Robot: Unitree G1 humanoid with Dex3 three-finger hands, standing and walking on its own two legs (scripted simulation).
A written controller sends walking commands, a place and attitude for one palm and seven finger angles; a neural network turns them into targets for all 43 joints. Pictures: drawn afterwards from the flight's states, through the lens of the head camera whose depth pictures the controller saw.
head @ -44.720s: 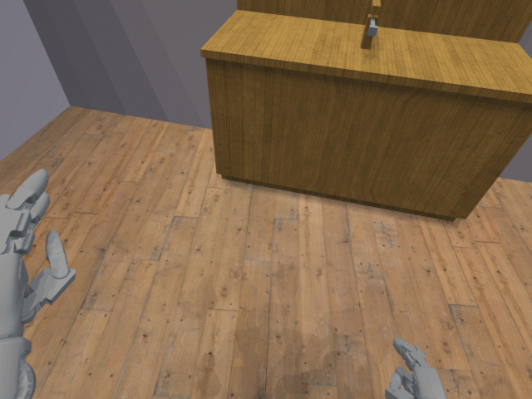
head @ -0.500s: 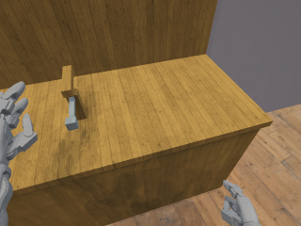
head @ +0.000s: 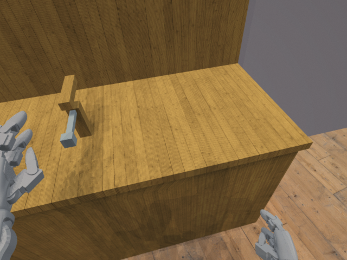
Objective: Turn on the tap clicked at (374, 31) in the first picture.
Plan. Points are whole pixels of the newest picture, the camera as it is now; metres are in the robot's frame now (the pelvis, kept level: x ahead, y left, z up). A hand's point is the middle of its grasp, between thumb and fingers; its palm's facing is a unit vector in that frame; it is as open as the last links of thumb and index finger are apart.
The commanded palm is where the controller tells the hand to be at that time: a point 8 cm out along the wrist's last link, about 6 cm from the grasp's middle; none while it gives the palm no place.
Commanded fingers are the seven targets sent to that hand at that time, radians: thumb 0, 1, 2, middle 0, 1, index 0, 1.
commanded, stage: turn the palm inward beside the body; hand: left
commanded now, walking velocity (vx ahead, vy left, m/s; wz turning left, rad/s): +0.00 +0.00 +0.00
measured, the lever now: (68, 140) +0.35 +0.31 +0.10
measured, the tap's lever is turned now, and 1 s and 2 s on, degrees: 0 0 0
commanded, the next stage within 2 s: reach beside the lever's end, fingers flat in 1.48 s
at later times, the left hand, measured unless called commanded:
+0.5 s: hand (29, 191) +0.18 +0.26 +0.17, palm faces +0.46 -0.86 -0.20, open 7.4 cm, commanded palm +0.13 +0.30 +0.17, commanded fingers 0.00 0.90 0.90 -0.20 -0.30 -0.20 -0.30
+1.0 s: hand (27, 201) +0.17 +0.27 +0.15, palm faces +0.49 -0.86 -0.12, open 7.4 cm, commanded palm +0.11 +0.31 +0.16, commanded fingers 0.00 0.90 0.90 -0.20 -0.30 -0.20 -0.30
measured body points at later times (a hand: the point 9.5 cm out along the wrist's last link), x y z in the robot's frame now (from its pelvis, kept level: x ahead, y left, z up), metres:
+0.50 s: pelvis -0.01 +0.02 +0.00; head -0.03 -0.01 +0.45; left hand +0.15 +0.31 +0.18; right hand +0.20 -0.20 -0.07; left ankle +0.01 +0.15 -0.72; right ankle +0.02 -0.04 -0.72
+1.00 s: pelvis -0.01 +0.03 +0.00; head -0.03 +0.01 +0.45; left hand +0.14 +0.31 +0.16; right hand +0.21 -0.17 -0.06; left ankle +0.01 +0.15 -0.72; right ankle +0.02 -0.04 -0.72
